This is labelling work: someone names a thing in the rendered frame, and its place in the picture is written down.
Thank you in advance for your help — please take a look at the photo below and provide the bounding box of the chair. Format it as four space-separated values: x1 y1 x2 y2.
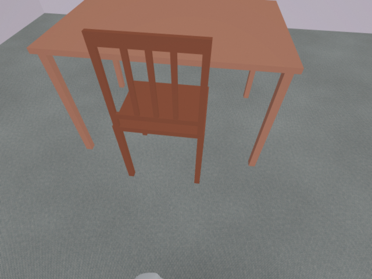
81 28 213 184

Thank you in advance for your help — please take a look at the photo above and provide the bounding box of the table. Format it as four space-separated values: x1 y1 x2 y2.
27 0 304 166

